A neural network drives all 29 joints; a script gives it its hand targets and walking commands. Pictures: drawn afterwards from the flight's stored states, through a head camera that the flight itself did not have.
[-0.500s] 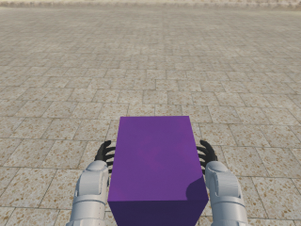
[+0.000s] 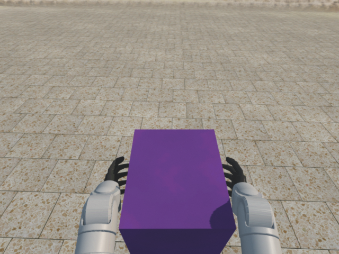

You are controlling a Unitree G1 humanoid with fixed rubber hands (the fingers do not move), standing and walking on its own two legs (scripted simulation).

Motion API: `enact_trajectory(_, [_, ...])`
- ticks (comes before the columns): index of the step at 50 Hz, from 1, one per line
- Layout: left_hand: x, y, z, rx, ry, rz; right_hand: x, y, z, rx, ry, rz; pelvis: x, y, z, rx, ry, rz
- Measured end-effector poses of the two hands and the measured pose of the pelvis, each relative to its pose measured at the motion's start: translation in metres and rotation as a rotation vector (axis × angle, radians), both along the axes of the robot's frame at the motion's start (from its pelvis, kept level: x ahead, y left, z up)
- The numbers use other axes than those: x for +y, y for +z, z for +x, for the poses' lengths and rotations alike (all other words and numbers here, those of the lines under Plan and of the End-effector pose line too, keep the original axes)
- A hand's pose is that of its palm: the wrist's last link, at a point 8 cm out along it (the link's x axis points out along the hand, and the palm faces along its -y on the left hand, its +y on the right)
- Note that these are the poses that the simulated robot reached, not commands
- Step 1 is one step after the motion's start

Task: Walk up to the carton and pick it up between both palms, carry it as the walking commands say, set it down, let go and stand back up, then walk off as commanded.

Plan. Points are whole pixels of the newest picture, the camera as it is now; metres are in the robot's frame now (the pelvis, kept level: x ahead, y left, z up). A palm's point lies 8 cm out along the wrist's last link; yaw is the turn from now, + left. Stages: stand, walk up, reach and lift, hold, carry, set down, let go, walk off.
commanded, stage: carry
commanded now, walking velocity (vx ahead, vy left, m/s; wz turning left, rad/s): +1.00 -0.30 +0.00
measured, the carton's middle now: (174, 197) +0.30 +0.01 -0.01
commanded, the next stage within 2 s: none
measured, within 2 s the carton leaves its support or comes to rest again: neither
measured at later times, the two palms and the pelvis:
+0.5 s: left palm (150, 136) +0.44 +0.08 +0.08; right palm (253, 137) +0.44 -0.22 +0.08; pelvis +0.21 -0.08 -0.01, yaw +1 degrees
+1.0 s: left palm (181, 84) +0.78 -0.02 +0.07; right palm (248, 79) +0.83 -0.31 +0.08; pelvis +0.57 -0.21 -0.01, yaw +6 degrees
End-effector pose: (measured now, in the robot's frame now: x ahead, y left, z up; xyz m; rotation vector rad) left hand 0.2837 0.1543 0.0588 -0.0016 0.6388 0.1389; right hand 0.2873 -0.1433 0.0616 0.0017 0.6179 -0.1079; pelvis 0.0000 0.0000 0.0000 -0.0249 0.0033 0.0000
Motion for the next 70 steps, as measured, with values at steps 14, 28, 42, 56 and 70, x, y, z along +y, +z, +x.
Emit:
enact_trajectory(14, [-0.06, 0.019, 0.06, -0.024, 0.056, -0.056, -0.059, 0.026, 0.064, -0.02, -0.037, 0.035, -0.06, -0.002, 0.084, 0.124, 0.04, 0.011])
enact_trajectory(28, [-0.096, 0.029, 0.196, 0.011, 0.046, -0.068, -0.095, 0.027, 0.188, 0.018, -0.082, 0.05, -0.091, -0.003, 0.248, 0.101, 0.026, 0.013])
enact_trajectory(42, [-0.162, 0.002, 0.376, 0.072, 0.203, -0.046, -0.157, 0.001, 0.421, 0.088, 0.077, 0.062, -0.19, -0.014, 0.445, 0.104, 0.128, -0.002])
enact_trajectory(56, [-0.206, 0.013, 0.616, 0.009, 0.088, -0.086, -0.205, 0.019, 0.623, 0.018, -0.03, 0.019, -0.211, -0.015, 0.669, 0.068, 0.042, 0.021])
enact_trajectory(70, [-0.282, 0.017, 0.844, -0.037, 0.08, -0.066, -0.281, 0.021, 0.852, -0.023, -0.033, 0.036, -0.286, -0.021, 0.895, 0.051, 0.066, 0.007])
